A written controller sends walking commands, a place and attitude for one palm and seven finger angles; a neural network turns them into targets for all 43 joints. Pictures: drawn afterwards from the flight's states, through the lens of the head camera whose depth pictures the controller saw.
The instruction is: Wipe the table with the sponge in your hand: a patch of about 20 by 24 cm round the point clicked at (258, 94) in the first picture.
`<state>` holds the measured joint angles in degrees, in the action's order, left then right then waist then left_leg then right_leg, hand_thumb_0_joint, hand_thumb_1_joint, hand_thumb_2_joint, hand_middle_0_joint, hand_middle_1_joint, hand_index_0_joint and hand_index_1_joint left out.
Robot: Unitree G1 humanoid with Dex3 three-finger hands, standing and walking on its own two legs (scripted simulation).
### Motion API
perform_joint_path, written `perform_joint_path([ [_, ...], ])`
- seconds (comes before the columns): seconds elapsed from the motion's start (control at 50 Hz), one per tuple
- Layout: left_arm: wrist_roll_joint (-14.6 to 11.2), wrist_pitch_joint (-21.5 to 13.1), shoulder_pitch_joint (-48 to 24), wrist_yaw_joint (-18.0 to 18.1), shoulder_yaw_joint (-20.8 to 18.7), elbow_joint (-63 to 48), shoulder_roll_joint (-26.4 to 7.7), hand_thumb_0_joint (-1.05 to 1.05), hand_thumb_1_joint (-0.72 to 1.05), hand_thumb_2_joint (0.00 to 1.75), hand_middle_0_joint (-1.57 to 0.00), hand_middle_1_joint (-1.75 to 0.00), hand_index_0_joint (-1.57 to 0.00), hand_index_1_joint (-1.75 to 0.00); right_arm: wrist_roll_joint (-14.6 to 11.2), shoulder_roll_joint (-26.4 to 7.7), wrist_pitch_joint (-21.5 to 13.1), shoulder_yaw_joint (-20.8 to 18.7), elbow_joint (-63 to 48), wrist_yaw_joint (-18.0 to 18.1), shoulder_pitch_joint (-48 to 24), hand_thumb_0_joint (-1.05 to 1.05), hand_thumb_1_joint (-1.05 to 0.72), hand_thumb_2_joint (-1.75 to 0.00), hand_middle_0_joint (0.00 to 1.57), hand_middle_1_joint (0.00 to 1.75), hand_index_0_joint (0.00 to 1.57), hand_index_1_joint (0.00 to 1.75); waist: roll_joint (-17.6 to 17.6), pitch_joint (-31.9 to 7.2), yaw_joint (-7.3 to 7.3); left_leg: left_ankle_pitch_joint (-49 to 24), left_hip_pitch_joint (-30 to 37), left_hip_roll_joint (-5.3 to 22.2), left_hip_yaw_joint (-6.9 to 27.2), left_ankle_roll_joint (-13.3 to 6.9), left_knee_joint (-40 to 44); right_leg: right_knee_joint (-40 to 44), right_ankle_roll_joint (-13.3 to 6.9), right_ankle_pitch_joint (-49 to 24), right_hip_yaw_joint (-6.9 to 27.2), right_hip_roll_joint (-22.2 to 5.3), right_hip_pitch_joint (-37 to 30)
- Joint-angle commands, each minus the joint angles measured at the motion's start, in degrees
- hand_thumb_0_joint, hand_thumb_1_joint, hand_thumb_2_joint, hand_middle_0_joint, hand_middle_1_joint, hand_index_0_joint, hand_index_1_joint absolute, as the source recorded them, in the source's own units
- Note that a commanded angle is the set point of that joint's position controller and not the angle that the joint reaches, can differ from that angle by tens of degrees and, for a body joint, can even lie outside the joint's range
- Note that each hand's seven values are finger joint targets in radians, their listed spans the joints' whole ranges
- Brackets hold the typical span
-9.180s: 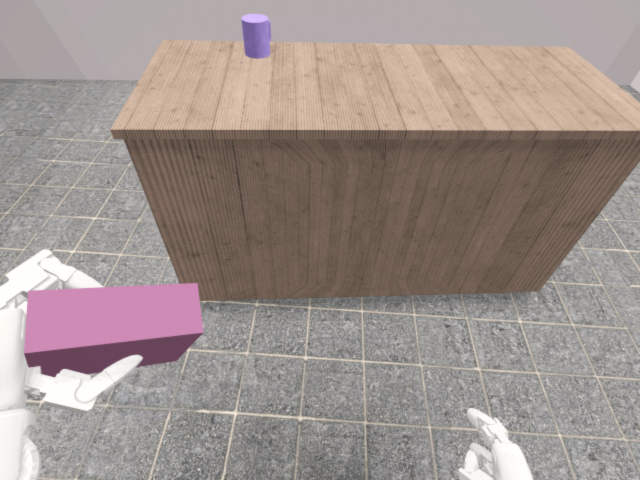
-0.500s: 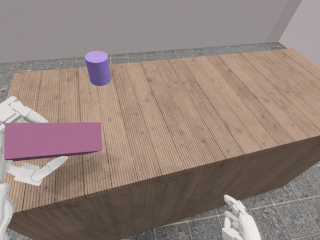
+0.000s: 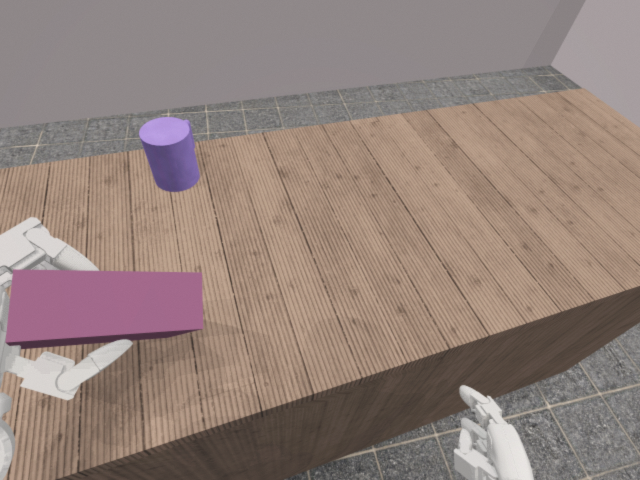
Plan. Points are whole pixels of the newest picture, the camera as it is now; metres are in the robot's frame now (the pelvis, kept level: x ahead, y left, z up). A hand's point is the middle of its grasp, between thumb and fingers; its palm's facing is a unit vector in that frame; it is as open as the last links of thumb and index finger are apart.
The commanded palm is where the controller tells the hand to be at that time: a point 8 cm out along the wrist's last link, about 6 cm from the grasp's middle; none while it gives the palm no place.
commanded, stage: come to a stop and stand still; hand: left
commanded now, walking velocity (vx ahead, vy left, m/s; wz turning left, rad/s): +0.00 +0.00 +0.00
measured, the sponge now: (135, 310) +0.23 +0.20 +0.15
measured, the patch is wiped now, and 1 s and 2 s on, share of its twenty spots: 0.00 0.00 0.00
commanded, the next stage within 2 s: look again from close up in 0.20 s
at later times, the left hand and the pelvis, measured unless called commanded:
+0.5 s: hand (76, 316) +0.22 +0.24 +0.16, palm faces +0.37 -0.84 -0.40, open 9.4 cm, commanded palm +0.16 +0.27 +0.17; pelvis +0.00 -0.01 +0.00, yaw +0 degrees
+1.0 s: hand (97, 316) +0.22 +0.22 +0.16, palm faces +0.35 -0.85 -0.39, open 9.4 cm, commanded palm +0.16 +0.26 +0.17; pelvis -0.01 -0.02 +0.00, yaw -1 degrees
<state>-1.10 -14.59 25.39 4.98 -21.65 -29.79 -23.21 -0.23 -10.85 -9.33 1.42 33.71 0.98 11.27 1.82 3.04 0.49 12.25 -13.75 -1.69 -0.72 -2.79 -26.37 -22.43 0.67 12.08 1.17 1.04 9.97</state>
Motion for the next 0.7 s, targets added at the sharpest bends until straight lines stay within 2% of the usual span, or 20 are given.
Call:
perform_joint_path([
  [0.0,-1.5,-1.1,-1.0,1.4,-5.9,-6.1,-6.9,0.0,0.1,1.3,-1.2,-1.6,-1.2,-1.6,-1.1,-8.1,-1.5,-3.4,-8.7,1.1,-4.6,0.0,-0.9,-0.9,0.2,0.3,0.2,0.3,-2.9,-10.5,0.43,-18.6,4.9,6.3,5.1,3.4,4.1,0.9,-1.7,-16.5,1.8,-3.3,-3.3],
  [0.02,-1.8,-1.0,-1.0,0.9,-3.8,-4.9,-5.1,0.0,0.1,1.3,-1.2,-1.6,-1.2,-1.6,-0.7,-8.1,-1.0,-3.2,-8.7,1.1,-3.9,0.0,-0.9,-0.9,0.2,0.3,0.2,0.3,-3.0,-9.8,0.35,-17.9,4.5,6.4,5.2,2.9,4.5,1.5,-1.6,-16.0,1.1,-3.3,-3.0],
  [0.06,-1.8,-0.7,-2.8,1.1,-4.6,-7.9,-7.0,0.0,0.1,1.3,-1.2,-1.6,-1.2,-1.6,-1.0,-8.0,-0.9,-3.5,-9.5,1.5,-4.5,0.0,-0.9,-0.9,0.2,0.3,0.2,0.3,-3.5,-10.5,0.47,-17.5,5.0,6.8,5.2,2.7,4.3,1.3,-1.6,-16.6,2.0,-4.1,-4.2],
  [0.08,-1.7,-0.7,-3.8,1.1,-3.7,-9.3,-6.6,0.0,0.1,1.3,-1.2,-1.6,-1.2,-1.6,-1.0,-7.9,-0.9,-3.5,-9.8,1.6,-4.7,0.0,-0.9,-0.9,0.2,0.3,0.2,0.3,-3.3,-10.4,0.5,-15.8,4.9,6.6,5.3,2.4,4.3,1.5,-1.7,-15.9,2.4,-4.2,-4.2],
  [0.1,-1.4,-0.7,-5.3,1.7,-5.2,-11.6,-8.3,0.0,0.1,1.3,-1.2,-1.6,-1.2,-1.6,-1.0,-7.8,-0.9,-3.1,-9.7,1.8,-6.1,0.0,-0.9,-0.9,0.2,0.3,0.2,0.3,-4.4,-10.6,0.61,-14.0,4.9,6.2,4.9,2.2,4.5,1.4,-1.6,-15.0,2.6,-4.1,-4.0],
  [0.12,-1.7,-0.8,-4.9,1.5,-3.2,-10.7,-6.2,0.0,0.1,1.3,-1.2,-1.6,-1.2,-1.6,-0.6,-7.8,-0.7,-3.0,-9.6,1.9,-5.5,0.0,-0.9,-0.9,0.2,0.3,0.2,0.3,-4.0,-10.5,0.58,-12.2,4.5,6.1,5.1,1.7,4.8,1.9,-1.7,-14.1,2.1,-4.2,-4.1],
  [0.14,-1.6,-0.9,-5.7,1.7,-3.8,-13.2,-7.5,0.0,0.1,1.3,-1.2,-1.6,-1.2,-1.6,-0.7,-7.9,-0.9,-3.4,-10.1,2.0,-5.5,0.0,-0.9,-0.9,0.2,0.3,0.2,0.3,-6.1,-10.8,0.6,-12.2,4.8,6.0,5.5,1.7,4.7,1.8,-2.0,-14.5,3.0,-4.4,-4.5],
  [0.18,-1.5,-1.1,-6.3,2.1,-4.0,-15.2,-8.0,0.0,0.1,1.3,-1.2,-1.6,-1.2,-1.6,-0.7,-7.8,-1.1,-3.4,-10.1,2.1,-5.4,0.0,-0.9,-0.9,0.2,0.3,0.2,0.3,-6.9,-11.4,0.72,-12.7,5.2,6.2,5.9,1.8,4.6,1.3,-2.1,-14.4,3.1,-4.7,-5.1],
  [0.2,-1.1,-1.1,-6.7,2.6,-6.1,-15.7,-10.0,0.0,0.1,1.3,-1.2,-1.6,-1.2,-1.6,-0.8,-7.8,-1.2,-3.2,-9.8,2.1,-6.4,0.0,-0.9,-0.9,0.2,0.3,0.2,0.3,-7.4,-11.1,0.84,-10.5,5.2,6.1,5.3,1.7,4.7,1.4,-2.1,-13.1,3.6,-4.4,-4.0],
  [0.22,-1.6,-1.0,-5.3,2.4,-4.4,-13.7,-7.5,0.0,0.1,1.3,-1.2,-1.6,-1.2,-1.6,-0.4,-7.5,-0.9,-3.0,-9.7,2.2,-5.6,0.0,-0.9,-0.9,0.2,0.3,0.2,0.3,-7.1,-10.9,0.75,-9.9,4.4,6.2,5.7,1.5,5.0,1.9,-2.1,-12.8,2.9,-4.6,-4.8],
  [0.3,-1.4,-0.5,-3.8,2.7,-6.1,-11.8,-8.5,0.0,0.1,1.3,-1.2,-1.6,-1.2,-1.6,-0.8,-7.8,-0.6,-3.4,-9.6,2.1,-5.5,0.0,-0.9,-0.9,0.2,0.3,0.2,0.3,-5.9,-10.1,0.65,-9.5,4.7,6.1,5.3,1.9,4.7,2.5,-2.3,-12.7,4.0,-4.5,-3.6],
  [0.32,-1.8,-0.4,-2.6,2.3,-4.5,-9.0,-6.3,0.0,0.1,1.3,-1.2,-1.6,-1.2,-1.6,-0.5,-7.6,-0.2,-3.2,-9.4,2.1,-4.8,0.0,-0.9,-0.9,0.2,0.3,0.2,0.3,-5.3,-9.5,0.46,-8.8,4.1,6.2,5.8,1.7,5.2,3.1,-2.2,-12.0,3.2,-4.5,-3.6],
  [0.4,-1.6,0.4,-2.5,2.2,-5.1,-7.5,-7.1,0.0,0.1,1.3,-1.2,-1.6,-1.2,-1.6,-1.0,-7.9,0.2,-3.4,-9.7,2.2,-5.5,0.0,-0.9,-0.9,0.2,0.3,0.2,0.3,-3.8,-8.6,0.44,-8.2,3.7,6.5,5.5,1.7,5.8,3.5,-1.9,-11.5,3.3,-4.3,-3.1],
  [0.42,-1.9,0.5,-2.0,1.8,-3.0,-5.7,-4.8,0.0,0.1,1.3,-1.2,-1.6,-1.2,-1.6,-0.7,-7.8,0.6,-3.2,-9.6,2.1,-4.8,0.0,-0.9,-0.9,0.2,0.3,0.2,0.3,-3.0,-8.2,0.27,-6.9,3.1,6.4,5.8,1.5,6.1,4.0,-1.9,-10.5,2.8,-4.3,-3.0],
  [0.48,-1.7,0.6,-4.2,1.8,-2.9,-7.9,-5.8,0.0,0.1,1.3,-1.2,-1.6,-1.2,-1.6,-0.9,-8.1,0.5,-3.6,-10.1,2.2,-4.9,0.0,-0.9,-0.9,0.2,0.3,0.2,0.3,-2.8,-8.0,0.27,-6.3,3.0,6.6,6.3,1.4,6.5,3.9,-1.9,-10.0,3.2,-4.6,-3.3],
  [0.5,-1.3,0.6,-5.1,2.1,-4.0,-9.3,-7.3,0.0,0.1,1.3,-1.2,-1.6,-1.2,-1.6,-1.1,-8.0,0.4,-3.3,-10.0,2.2,-6.1,0.0,-0.9,-0.9,0.2,0.3,0.2,0.3,-4.0,-7.6,0.3,-4.3,2.8,6.4,5.8,1.3,6.6,4.0,-1.8,-8.4,3.3,-4.3,-2.4],
  [0.52,-1.5,0.4,-4.7,1.9,-2.6,-8.1,-5.6,0.0,0.1,1.3,-1.2,-1.6,-1.2,-1.6,-0.7,-7.9,0.6,-3.1,-9.9,2.3,-5.5,0.0,-0.9,-0.9,0.2,0.3,0.2,0.3,-3.7,-7.7,0.22,-2.8,2.1,6.4,6.3,1.0,7.1,4.3,-1.9,-7.2,2.7,-4.3,-2.8],
  [0.6,-1.0,-0.3,-6.5,2.6,-5.5,-13.5,-9.4,0.0,0.1,1.3,-1.2,-1.6,-1.2,-1.6,-0.8,-8.0,0.1,-3.3,-10.1,2.4,-6.1,0.0,-0.9,-0.9,0.2,0.3,0.2,0.3,-6.6,-8.9,0.49,-2.8,1.9,6.3,6.5,1.1,7.0,3.1,-2.1,-7.7,3.2,-4.3,-4.2],
  [0.62,-1.4,-0.4,-5.4,2.4,-3.9,-12.3,-7.3,0.0,0.1,1.3,-1.2,-1.6,-1.2,-1.6,-0.6,-7.6,0.1,-3.1,-10.1,2.4,-5.6,0.0,-0.9,-0.9,0.2,0.3,0.2,0.3,-6.6,-9.0,0.39,-2.3,1.8,6.3,6.9,1.0,7.4,3.2,-2.2,-7.2,2.5,-4.3,-4.6],
  [0.68,-1.5,-0.4,-3.8,2.4,-5.0,-12.0,-8.1,0.0,0.1,1.3,-1.2,-1.6,-1.2,-1.6,-0.7,-7.6,-0.1,-3.5,-10.1,2.4,-4.9,0.0,-0.9,-0.9,0.2,0.3,0.2,0.3,-6.8,-9.4,0.5,-4.2,1.9,6.4,6.8,1.1,6.5,3.2,-2.3,-9.2,3.1,-4.7,-5.2],
])
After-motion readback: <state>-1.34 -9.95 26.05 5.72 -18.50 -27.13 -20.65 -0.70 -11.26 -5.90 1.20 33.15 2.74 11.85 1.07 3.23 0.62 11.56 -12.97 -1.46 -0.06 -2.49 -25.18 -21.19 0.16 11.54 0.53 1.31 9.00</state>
